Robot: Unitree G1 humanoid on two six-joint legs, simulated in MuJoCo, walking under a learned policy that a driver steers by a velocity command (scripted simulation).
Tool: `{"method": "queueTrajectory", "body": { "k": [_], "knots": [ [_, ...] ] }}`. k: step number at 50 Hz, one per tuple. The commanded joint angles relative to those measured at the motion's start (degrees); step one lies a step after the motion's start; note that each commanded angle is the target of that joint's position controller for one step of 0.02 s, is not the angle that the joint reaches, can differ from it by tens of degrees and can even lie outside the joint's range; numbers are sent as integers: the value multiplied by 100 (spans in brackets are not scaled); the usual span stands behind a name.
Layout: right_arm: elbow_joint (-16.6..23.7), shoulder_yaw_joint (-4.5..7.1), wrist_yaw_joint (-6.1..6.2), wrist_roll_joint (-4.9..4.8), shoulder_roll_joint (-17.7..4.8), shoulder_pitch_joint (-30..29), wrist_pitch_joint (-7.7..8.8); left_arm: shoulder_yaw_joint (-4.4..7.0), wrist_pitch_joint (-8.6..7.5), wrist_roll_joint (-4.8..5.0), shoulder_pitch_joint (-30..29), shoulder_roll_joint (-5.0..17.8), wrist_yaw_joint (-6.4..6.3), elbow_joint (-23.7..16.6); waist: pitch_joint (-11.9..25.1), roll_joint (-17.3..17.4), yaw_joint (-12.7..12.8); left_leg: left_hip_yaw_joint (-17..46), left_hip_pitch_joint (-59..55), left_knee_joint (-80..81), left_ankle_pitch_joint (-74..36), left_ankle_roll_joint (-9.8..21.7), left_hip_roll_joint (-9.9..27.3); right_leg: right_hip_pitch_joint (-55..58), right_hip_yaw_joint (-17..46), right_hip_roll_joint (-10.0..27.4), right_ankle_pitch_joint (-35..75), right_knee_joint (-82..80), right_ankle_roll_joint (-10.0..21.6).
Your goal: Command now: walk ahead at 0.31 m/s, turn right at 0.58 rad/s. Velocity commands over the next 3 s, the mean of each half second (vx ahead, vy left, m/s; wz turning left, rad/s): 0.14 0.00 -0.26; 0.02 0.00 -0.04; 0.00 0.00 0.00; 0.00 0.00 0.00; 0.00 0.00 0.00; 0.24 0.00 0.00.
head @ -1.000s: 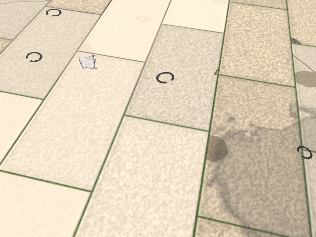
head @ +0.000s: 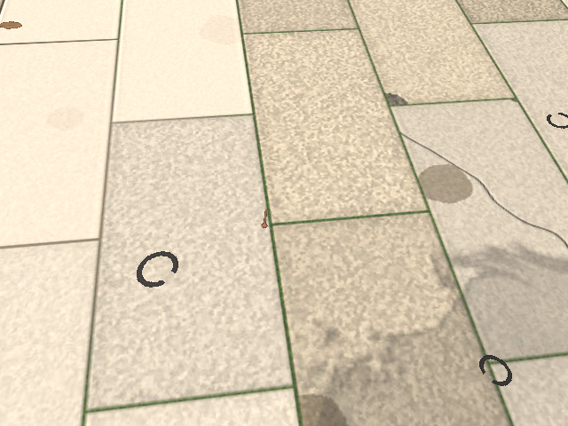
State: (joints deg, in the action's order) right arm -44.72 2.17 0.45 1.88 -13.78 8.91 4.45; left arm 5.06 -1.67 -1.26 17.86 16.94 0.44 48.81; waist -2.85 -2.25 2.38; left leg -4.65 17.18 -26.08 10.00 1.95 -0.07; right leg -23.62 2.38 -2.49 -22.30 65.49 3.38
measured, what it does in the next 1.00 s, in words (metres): walks ahead: right foot, then left foot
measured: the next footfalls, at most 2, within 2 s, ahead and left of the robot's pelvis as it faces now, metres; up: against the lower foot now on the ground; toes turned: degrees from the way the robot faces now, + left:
right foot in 0.30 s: +0.21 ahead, -0.11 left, +0.00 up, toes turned -6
left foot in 0.62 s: +0.16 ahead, +0.11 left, +0.00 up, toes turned -6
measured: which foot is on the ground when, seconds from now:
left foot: down 0.00-0.32, up 0.34-0.60, down 0.62-1.00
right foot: up 0.00-0.28, down 0.30-1.00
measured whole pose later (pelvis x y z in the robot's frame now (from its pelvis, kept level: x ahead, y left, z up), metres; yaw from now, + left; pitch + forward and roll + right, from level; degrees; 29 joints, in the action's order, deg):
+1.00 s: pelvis +0.14 +0.00 +0.01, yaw -6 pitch -1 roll +0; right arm -59.1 0.3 1.6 0.6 -10.5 16.6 0.6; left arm 0.9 -0.3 -0.4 15.1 11.6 -1.3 61.6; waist -1.0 0.2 0.6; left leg -1.1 6.5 -22.2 14.3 1.1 -0.7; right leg -12.5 0.0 -1.5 -7.4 21.3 1.4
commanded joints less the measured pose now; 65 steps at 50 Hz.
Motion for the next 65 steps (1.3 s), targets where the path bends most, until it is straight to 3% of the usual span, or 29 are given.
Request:
{"method": "queueTrajectory", "body": {
  "k": [1,5,8,13,14,15,16,17,18,19,20,21,24,28,30,31,32,33,34,38,45,65],
  "knots": [
    [119,109,-3,-91,-537,562,156,43,153,-43,443,163,82,-280,568,878,-26,930,-1102,829,-4231,662,1578,-759,52,283,207,183,-151],
    [31,125,12,-101,-651,634,108,-58,210,-51,-152,8,182,-554,512,970,-60,353,-1054,963,-4396,808,1470,-970,-41,231,828,-713,-252],
    [-14,123,0,-123,-696,596,38,-191,190,-50,-546,-125,232,-671,519,1005,-130,-113,-784,940,-4153,734,1252,-256,-303,206,1481,-1984,-228],
    [-218,201,-12,-158,-915,925,-102,-217,126,-79,-822,63,160,-768,506,988,-275,98,-1194,331,-3707,645,1435,346,-406,134,1263,-3240,-26],
    [-243,200,5,-188,-904,906,-150,-217,69,-113,-634,61,136,-700,545,841,-160,64,-1150,-55,-3359,545,1347,736,-409,98,1563,-3803,56],
    [-295,190,7,-170,-856,1105,-185,-196,-16,-176,-398,187,103,-609,719,443,-79,-40,-976,-650,-2715,346,1116,1362,-194,217,2441,-4373,135],
    [-125,97,10,-141,-571,1355,-195,-130,-93,-255,-50,605,46,-625,1307,-399,-76,-320,-319,-1620,-719,81,843,2419,978,1500,4829,-4153,377],
    [-141,-64,1,-264,-73,1804,-321,-142,-52,-68,-155,655,-41,-661,1875,-1167,-218,-74,310,-2486,2697,-70,117,2901,2092,2624,6273,-4097,1446],
    [-249,20,34,-194,-455,1444,-481,-198,0,133,-63,354,-84,-575,1756,-526,-23,399,347,-2715,2890,-111,159,2525,1922,2371,5231,-4325,1563],
    [-159,45,27,-165,-498,1123,-540,-255,36,112,-325,279,-126,-541,1136,-513,-121,494,525,-2773,2690,-125,163,2041,1672,2107,4359,-4625,1421],
    [-198,41,38,-131,-459,991,-568,-326,78,48,-669,114,-165,-555,758,-363,-263,568,512,-2510,2372,-145,246,1645,1428,1836,3621,-4853,1170],
    [-248,48,46,-96,-476,1005,-603,-348,92,34,-894,73,-204,-569,531,-489,-381,571,346,-2228,2086,-183,284,1325,1181,1628,3351,-5006,963],
    [-512,33,61,-87,-361,1320,-680,-349,70,13,-971,82,-199,-478,690,-383,-468,437,-242,-1820,1674,-240,130,1081,781,1343,3012,-5049,793],
    [-597,0,95,-101,-239,1128,-702,-320,90,6,-965,134,-167,-271,555,-459,-393,364,-570,-907,1128,-217,81,789,852,1247,1267,-5158,692],
    [-718,-22,100,-72,-189,1234,-656,-308,149,56,-1026,141,-162,-193,393,-314,-494,304,-1059,23,336,-120,67,369,867,1108,153,-5164,422],
    [-728,-20,99,-20,-289,1223,-601,-313,162,69,-910,88,-159,-124,293,-158,-455,606,-1240,330,141,-52,313,134,905,1033,-246,-5179,184],
    [-693,-20,103,29,-433,1219,-527,-318,171,73,-825,29,-147,-78,196,43,-386,1071,-1157,692,479,35,725,80,836,886,-210,-4991,9],
    [-742,24,89,-82,-599,916,-499,-310,192,137,-740,-83,-113,-24,-184,785,-133,1310,-92,915,1209,130,801,605,381,465,404,-4875,-81],
    [-737,-27,66,-97,-404,729,-438,-313,180,99,-700,-45,-98,105,-163,830,-101,1390,370,1228,1503,79,827,1305,323,463,1025,-4607,-91],
    [-909,-36,98,-132,-368,801,-327,-278,78,54,-449,50,-109,469,91,545,-112,1083,-96,1114,789,-23,604,1561,444,644,1484,-4599,-6],
    [-1216,-64,124,-122,-268,1055,-352,-328,78,86,-328,-40,-169,932,1,263,-231,1008,-470,999,479,82,588,1330,428,642,1494,-4757,-79],
    [-1783,-199,186,-134,27,1286,-337,-430,120,94,-4,-277,-259,1656,-103,284,-199,931,-598,938,-58,97,541,1518,357,701,1948,-4632,-108]
  ]
}}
